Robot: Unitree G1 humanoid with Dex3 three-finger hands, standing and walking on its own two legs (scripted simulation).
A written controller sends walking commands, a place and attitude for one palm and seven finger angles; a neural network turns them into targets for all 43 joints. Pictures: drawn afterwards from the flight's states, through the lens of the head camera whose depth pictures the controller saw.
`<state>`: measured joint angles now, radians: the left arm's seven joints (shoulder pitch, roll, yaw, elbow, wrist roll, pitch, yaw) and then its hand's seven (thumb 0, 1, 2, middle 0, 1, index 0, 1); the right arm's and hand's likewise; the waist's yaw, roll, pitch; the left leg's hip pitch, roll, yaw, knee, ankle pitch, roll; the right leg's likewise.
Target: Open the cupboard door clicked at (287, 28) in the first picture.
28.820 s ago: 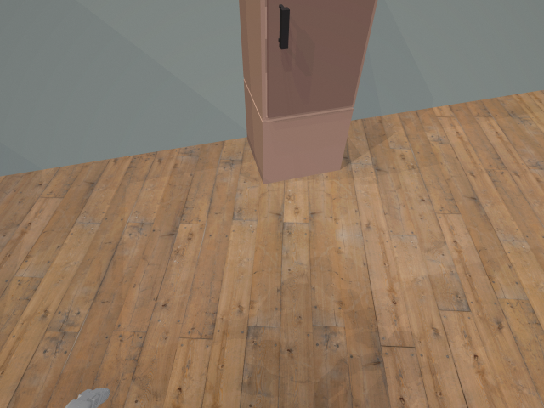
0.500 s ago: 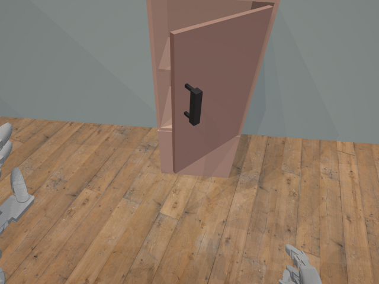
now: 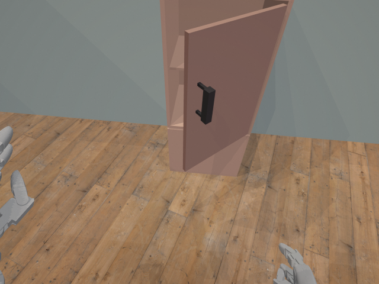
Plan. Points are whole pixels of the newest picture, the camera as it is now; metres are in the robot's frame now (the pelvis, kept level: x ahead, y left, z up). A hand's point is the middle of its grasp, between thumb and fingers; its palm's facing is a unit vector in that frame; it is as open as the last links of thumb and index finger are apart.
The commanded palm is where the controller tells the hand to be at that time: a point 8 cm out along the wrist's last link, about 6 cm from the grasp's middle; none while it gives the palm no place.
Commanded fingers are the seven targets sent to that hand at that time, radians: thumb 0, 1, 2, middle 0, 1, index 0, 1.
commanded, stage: let the arm hang, fingers relaxed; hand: left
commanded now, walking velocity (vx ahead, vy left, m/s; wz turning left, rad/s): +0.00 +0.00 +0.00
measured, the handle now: (203, 102) +0.63 +0.00 +0.02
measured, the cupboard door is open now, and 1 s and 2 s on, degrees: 42 42 42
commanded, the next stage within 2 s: look to check the result in 1.20 s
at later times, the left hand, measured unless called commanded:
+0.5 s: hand out of the picture +0.00 +0.16 -0.19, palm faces +0.02 -0.99 -0.17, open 7.0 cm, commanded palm none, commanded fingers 0.00 0.90 0.90 -0.20 -0.30 -0.20 -0.30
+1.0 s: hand out of the picture +0.01 +0.14 -0.18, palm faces +0.06 -0.98 -0.18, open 7.3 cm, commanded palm none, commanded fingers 0.00 0.90 0.90 -0.20 -0.30 -0.20 -0.30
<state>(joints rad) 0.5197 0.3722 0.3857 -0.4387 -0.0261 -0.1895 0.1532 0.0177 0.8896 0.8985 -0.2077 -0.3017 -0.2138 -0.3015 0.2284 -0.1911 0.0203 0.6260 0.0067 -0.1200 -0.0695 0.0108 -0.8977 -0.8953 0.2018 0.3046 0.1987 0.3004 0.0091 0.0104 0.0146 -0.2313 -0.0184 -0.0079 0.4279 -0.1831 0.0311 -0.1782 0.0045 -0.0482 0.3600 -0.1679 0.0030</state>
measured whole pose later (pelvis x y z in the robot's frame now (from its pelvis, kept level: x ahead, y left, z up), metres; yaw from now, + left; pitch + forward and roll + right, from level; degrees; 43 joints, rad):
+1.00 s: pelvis +0.01 -0.02 +0.00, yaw +1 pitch -2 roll +0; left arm 0.28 0.11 0.02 1.13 0.01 0.00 0.03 0.01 0.92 0.90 -0.20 -0.30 -0.20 -0.30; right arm 0.31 -0.10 0.01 1.14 -0.02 0.01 -0.03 0.01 -0.91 -0.90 0.20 0.30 0.20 0.30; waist -0.01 0.02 0.03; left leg -0.21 -0.02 -0.02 0.45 -0.21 0.01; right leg -0.19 0.00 -0.06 0.46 -0.24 -0.02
